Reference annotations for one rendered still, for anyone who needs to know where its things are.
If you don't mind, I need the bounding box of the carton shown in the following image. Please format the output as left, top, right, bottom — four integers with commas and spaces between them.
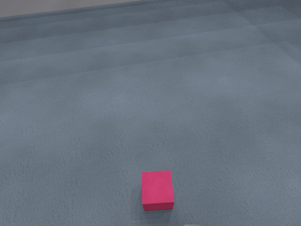
141, 170, 174, 211

